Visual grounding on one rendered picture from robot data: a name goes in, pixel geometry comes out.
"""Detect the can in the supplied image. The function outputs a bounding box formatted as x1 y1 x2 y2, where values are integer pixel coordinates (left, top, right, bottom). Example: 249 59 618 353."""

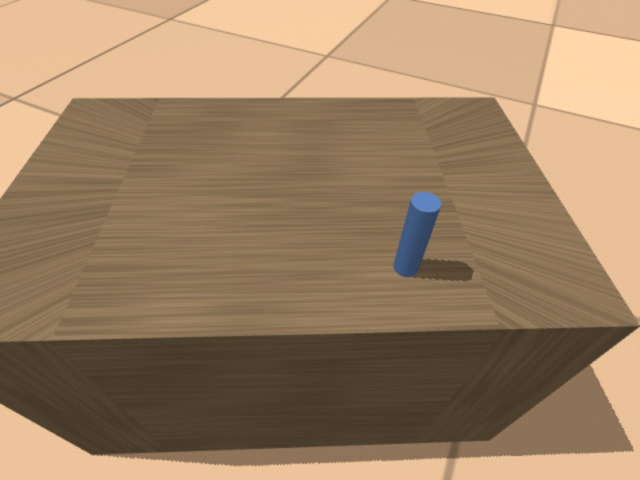
393 192 441 277

